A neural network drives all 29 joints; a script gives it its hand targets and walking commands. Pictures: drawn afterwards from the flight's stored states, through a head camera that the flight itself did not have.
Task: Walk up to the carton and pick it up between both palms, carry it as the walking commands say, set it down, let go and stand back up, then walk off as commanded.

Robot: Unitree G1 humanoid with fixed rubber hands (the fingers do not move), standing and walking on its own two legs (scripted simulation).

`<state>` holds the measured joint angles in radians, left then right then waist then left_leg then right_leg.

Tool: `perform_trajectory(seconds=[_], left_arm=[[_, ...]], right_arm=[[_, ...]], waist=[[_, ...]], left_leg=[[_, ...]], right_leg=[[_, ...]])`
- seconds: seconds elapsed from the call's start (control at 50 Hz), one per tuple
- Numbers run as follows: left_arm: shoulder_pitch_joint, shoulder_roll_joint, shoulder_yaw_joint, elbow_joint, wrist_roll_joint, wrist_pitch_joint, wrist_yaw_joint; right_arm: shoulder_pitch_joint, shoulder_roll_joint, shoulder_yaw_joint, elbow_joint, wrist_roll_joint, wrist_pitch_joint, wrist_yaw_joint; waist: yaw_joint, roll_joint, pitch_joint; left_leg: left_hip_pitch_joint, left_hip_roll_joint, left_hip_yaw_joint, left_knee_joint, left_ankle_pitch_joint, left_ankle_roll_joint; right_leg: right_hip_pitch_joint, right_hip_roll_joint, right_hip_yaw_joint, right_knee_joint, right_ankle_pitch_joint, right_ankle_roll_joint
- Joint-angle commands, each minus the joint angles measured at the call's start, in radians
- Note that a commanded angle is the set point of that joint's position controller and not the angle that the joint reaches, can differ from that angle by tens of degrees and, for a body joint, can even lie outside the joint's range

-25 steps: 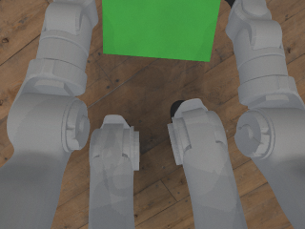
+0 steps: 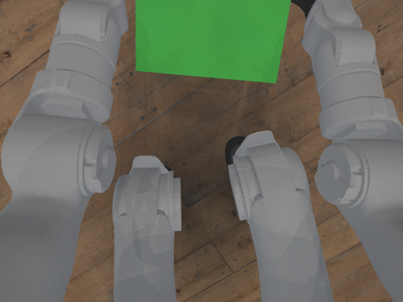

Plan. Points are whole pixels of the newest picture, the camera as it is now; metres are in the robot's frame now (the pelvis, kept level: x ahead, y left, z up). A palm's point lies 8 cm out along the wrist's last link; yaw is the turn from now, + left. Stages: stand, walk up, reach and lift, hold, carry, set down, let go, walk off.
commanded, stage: set down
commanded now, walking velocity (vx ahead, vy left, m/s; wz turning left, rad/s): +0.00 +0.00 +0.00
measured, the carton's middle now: out of the picture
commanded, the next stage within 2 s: none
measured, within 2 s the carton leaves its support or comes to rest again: rests again in 0.26 s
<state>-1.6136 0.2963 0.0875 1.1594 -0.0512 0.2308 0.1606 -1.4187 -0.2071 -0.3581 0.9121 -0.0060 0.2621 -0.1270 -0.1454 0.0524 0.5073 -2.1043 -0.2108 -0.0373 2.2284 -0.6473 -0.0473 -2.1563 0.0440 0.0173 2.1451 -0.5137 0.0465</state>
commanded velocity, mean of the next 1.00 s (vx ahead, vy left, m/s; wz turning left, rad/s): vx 0.00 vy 0.00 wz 0.00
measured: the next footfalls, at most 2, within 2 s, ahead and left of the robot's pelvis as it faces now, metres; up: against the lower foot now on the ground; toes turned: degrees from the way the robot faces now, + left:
none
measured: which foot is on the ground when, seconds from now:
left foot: down 0.00-1.00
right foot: down 0.00-1.00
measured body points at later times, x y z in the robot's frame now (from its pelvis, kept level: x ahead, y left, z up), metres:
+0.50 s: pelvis +0.02 +0.00 -0.01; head +0.39 -0.02 +0.25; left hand +0.60 +0.05 -0.18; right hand +0.52 -0.24 -0.18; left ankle +0.10 +0.11 -0.34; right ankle +0.14 -0.12 -0.34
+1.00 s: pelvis +0.02 +0.01 -0.01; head +0.39 -0.02 +0.24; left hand +0.60 +0.05 -0.19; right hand +0.52 -0.25 -0.19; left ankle +0.10 +0.10 -0.34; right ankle +0.14 -0.12 -0.34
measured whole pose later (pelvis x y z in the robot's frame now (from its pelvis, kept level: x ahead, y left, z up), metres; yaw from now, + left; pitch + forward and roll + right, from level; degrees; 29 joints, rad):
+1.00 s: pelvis +0.02 +0.01 -0.01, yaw -1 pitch +35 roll -3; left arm -1.55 0.25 0.16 1.16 0.04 0.17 0.11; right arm -1.34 -0.21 -0.45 0.96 -0.04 0.19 -0.01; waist -0.15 0.06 0.39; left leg -2.20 -0.17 -0.02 2.28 -0.69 0.00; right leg -2.23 0.02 0.00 2.19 -0.58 0.05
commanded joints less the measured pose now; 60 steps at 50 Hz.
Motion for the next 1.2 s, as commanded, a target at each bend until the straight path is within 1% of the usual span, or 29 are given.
perform_trajectory(seconds=[0.0, 0.02, 0.04, 0.06, 0.12, 0.14, 0.16, 0.18, 0.24, 0.3, 0.4, 0.42, 0.5, 0.58, 0.62, 0.64, 0.68, 0.84, 0.86, 0.88, 0.9, 0.92, 0.94, 1.02, 1.06, 1.08, 1.1, 1.16, 1.18], left_arm=[[-0.564, -1.009, -0.244, -0.218, -0.095, -0.068, -0.278], [-0.575, -1.007, -0.228, -0.235, -0.105, -0.068, -0.275], [-0.57, -1.001, -0.258, -0.223, -0.126, -0.067, -0.273], [-0.594, -1.017, -0.25, -0.224, -0.102, -0.058, -0.268], [-0.514, -0.988, -0.183, -0.161, -0.087, -0.048, -0.275], [-0.491, -0.995, -0.193, -0.143, -0.082, -0.046, -0.28], [-0.53, -0.995, -0.206, -0.181, -0.095, -0.053, -0.278], [-0.525, -0.988, -0.187, -0.188, -0.07, -0.066, -0.277], [-0.469, -0.951, -0.175, -0.157, -0.057, -0.063, -0.264], [-0.46, -0.997, -0.164, -0.126, -0.04, -0.07, -0.27], [-0.37, -0.974, -0.16, -0.137, -0.02, -0.077, -0.269], [-0.372, -1.022, -0.181, -0.122, -0.033, -0.076, -0.274], [-0.339, -1.002, -0.203, -0.15, -0.031, -0.088, -0.272], [-0.324, -0.985, -0.151, -0.102, 0.017, -0.079, -0.276], [-0.332, -0.975, -0.157, -0.106, 0.004, -0.075, -0.282], [-0.348, -0.964, -0.152, -0.086, 0.018, -0.076, -0.277], [-0.306, -0.927, -0.128, -0.065, 0.033, -0.072, -0.282], [-0.324, -0.9, -0.136, -0.055, 0.043, -0.074, -0.282], [-0.264, -0.927, -0.124, -0.048, 0.049, -0.064, -0.28], [-0.281, -0.921, -0.136, -0.085, 0.035, -0.071, -0.286], [-0.345, -0.893, -0.154, -0.093, 0.028, -0.08, -0.276], [-0.309, -0.924, -0.145, -0.081, 0.042, -0.082, -0.268], [-0.278, -0.837, -0.124, -0.094, 0.044, -0.081, -0.266], [-0.268, -0.851, -0.147, -0.064, 0.02, -0.076, -0.258], [-0.259, -0.72, -0.093, -0.057, 0.055, -0.082, -0.239], [-0.333, -0.755, -0.145, -0.077, 0.025, -0.091, -0.234], [-0.297, -0.699, -0.113, -0.037, 0.052, -0.085, -0.224], [-0.249, -0.604, -0.088, -0.086, 0.058, -0.099, -0.202], [-0.298, -0.616, -0.144, -0.098, 0.018, -0.116, -0.199]], right_arm=[[-0.687, 0.761, 0.299, -0.171, 0.11, -0.076, 0.299], [-0.666, 0.782, 0.302, -0.171, 0.102, -0.072, 0.303], [-0.687, 0.767, 0.291, -0.183, 0.107, -0.075, 0.302], [-0.762, 0.754, 0.299, -0.203, 0.109, -0.074, 0.304], [-0.719, 0.766, 0.266, -0.158, 0.089, -0.067, 0.305], [-0.745, 0.738, 0.274, -0.189, 0.103, -0.068, 0.31], [-0.704, 0.718, 0.269, -0.176, 0.093, -0.071, 0.317], [-0.699, 0.743, 0.282, -0.16, 0.088, -0.067, 0.325], [-0.679, 0.779, 0.247, -0.133, 0.106, -0.064, 0.333], [-0.609, 0.725, 0.229, -0.109, 0.061, -0.078, 0.326], [-0.562, 0.755, 0.211, -0.115, 0.062, -0.085, 0.333], [-0.56, 0.768, 0.229, -0.125, 0.053, -0.091, 0.335], [-0.485, 0.72, 0.206, -0.091, 0.027, -0.097, 0.33], [-0.517, 0.757, 0.234, -0.112, 0.038, -0.096, 0.337], [-0.533, 0.715, 0.239, -0.109, 0.038, -0.094, 0.328], [-0.531, 0.753, 0.213, -0.092, 0.047, -0.092, 0.325], [-0.505, 0.767, 0.228, -0.093, 0.038, -0.087, 0.333], [-0.437, 0.704, 0.172, -0.024, 0.007, -0.087, 0.342], [-0.453, 0.682, 0.176, -0.081, 0.006, -0.099, 0.342], [-0.449, 0.691, 0.189, -0.079, 0.022, -0.107, 0.339], [-0.51, 0.666, 0.201, -0.111, 0.043, -0.113, 0.336], [-0.413, 0.699, 0.162, -0.041, 0.015, -0.106, 0.349], [-0.466, 0.661, 0.195, -0.066, 0.027, -0.101, 0.349], [-0.421, 0.617, 0.155, -0.06, 0.012, -0.11, 0.327], [-0.402, 0.55, 0.116, -0.016, -0.007, -0.109, 0.311], [-0.429, 0.527, 0.117, -0.056, 0.009, -0.127, 0.309], [-0.401, 0.53, 0.091, -0.022, -0.003, -0.117, 0.298], [-0.363, 0.45, 0.077, -0.004, -0.004, -0.136, 0.279], [-0.35, 0.453, 0.093, -0.012, 0.008, -0.151, 0.273]], waist=[[-0.14, 0.132, -1.441], [-0.116, 0.112, -1.421], [-0.173, 0.129, -1.471], [-0.121, 0.167, -1.472], [-0.135, 0.103, -1.382], [-0.117, 0.149, -1.375], [-0.157, 0.111, -1.337], [-0.114, 0.089, -1.297], [-0.087, 0.139, -1.344], [-0.141, 0.118, -1.276], [-0.1, 0.134, -1.303], [-0.148, 0.101, -1.282], [-0.123, 0.161, -1.22], [-0.064, 0.112, -1.179], [-0.113, 0.109, -1.178], [-0.058, 0.156, -1.181], [-0.046, 0.092, -1.102], [-0.105, 0.132, -1.099], [-0.059, 0.169, -1.075], [-0.097, 0.148, -1.088], [-0.06, 0.169, -1.128], [-0.119, 0.14, -1.12], [-0.061, 0.093, -1.126], [-0.112, 0.11, -1.098], [-0.071, 0.121, -1.121], [-0.113, 0.156, -1.136], [-0.074, 0.149, -1.134], [-0.06, 0.086, -1.098], [-0.097, 0.093, -1.164]], left_leg=[[0.39, 0.033, 0.043, -0.197, 0.274, 0.053], [0.39, 0.019, 0.06, -0.198, 0.301, 0.047], [0.441, 0.037, 0.025, -0.181, 0.305, 0.054], [0.439, 0.026, 0.044, -0.186, 0.319, 0.046], [0.374, 0.023, 0.05, -0.184, 0.262, 0.05], [0.369, 0.024, 0.048, -0.186, 0.271, 0.055], [0.382, 0.025, 0.029, -0.188, 0.29, 0.05], [0.343, 0.036, 0.032, -0.175, 0.28, 0.055], [0.388, 0.035, 0.021, -0.201, 0.343, 0.056], [0.324, 0.035, 0.011, -0.195, 0.299, 0.062], [0.329, 0.023, 0.028, -0.179, 0.392, 0.046], [0.324, 0.027, -0.01, -0.197, 0.388, 0.059], [0.286, 0.013, 0.019, -0.184, 0.437, 0.04], [0.237, 0.014, 0.035, -0.173, 0.377, 0.047], [0.216, 0.021, 0.031, -0.169, 0.334, 0.056], [0.233, 0.015, 0.055, -0.166, 0.327, 0.049], [0.186, 0.021, 0.04, -0.167, 0.359, 0.061], [0.256, 0.047, -0.006, -0.17, 0.341, 0.05], [0.259, 0.026, 0.007, -0.185, 0.333, 0.055], [0.246, 0.024, 0.014, -0.169, 0.324, 0.054], [0.254, 0.041, 0.004, -0.161, 0.365, 0.053], [0.264, 0.039, -0.016, -0.194, 0.346, 0.054], [0.224, 0.025, -0.004, -0.171, 0.349, 0.065], [0.289, 0.037, -0.016, -0.187, 0.358, 0.059], [0.287, 0.044, 0.002, -0.176, 0.349, 0.045], [0.315, 0.055, -0.016, -0.164, 0.341, 0.042], [0.329, 0.059, -0.015, -0.181, 0.359, 0.045], [0.272, 0.046, 0.002, -0.185, 0.336, 0.039], [0.272, 0.055, -0.007, -0.17, 0.367, 0.047]], right_leg=[[0.58, 0.055, -0.099, -0.103, 0.349, -0.044], [0.562, 0.058, -0.108, -0.112, 0.339, -0.037], [0.532, 0.053, -0.108, -0.096, 0.344, -0.038], [0.571, 0.038, -0.093, -0.115, 0.36, -0.046], [0.573, 0.047, -0.102, -0.124, 0.312, -0.044], [0.547, 0.048, -0.088, -0.117, 0.317, -0.044], [0.505, 0.05, -0.104, -0.112, 0.335, -0.053], [0.468, 0.043, -0.08, -0.106, 0.315, -0.05], [0.474, 0.037, -0.091, -0.093, 0.362, -0.041], [0.448, 0.046, -0.081, -0.09, 0.349, -0.048], [0.471, 0.047, -0.077, -0.094, 0.421, -0.047], [0.431, 0.05, -0.098, -0.076, 0.418, -0.043], [0.432, 0.055, -0.082, -0.08, 0.444, -0.044], [0.417, 0.053, -0.066, -0.091, 0.399, -0.039], [0.462, 0.044, -0.069, -0.095, 0.391, -0.034], [0.443, 0.048, -0.053, -0.083, 0.372, -0.037], [0.424, 0.049, -0.058, -0.076, 0.404, -0.025], [0.31, 0.041, -0.071, -0.06, 0.337, -0.04], [0.304, 0.046, -0.077, -0.067, 0.314, -0.043], [0.321, 0.063, -0.072, -0.077, 0.315, -0.049], [0.343, 0.033, -0.058, -0.052, 0.374, -0.034], [0.328, 0.051, -0.073, -0.059, 0.347, -0.039], [0.331, 0.037, -0.069, -0.059, 0.346, -0.037], [0.329, 0.037, -0.094, -0.055, 0.33, -0.031], [0.383, 0.024, -0.066, -0.064, 0.341, -0.024], [0.3, 0.026, -0.073, -0.047, 0.314, -0.031], [0.322, 0.022, -0.074, -0.042, 0.328, -0.019], [0.369, 0.032, -0.069, -0.067, 0.338, -0.02], [0.375, 0.024, -0.067, -0.037, 0.393, -0.023]])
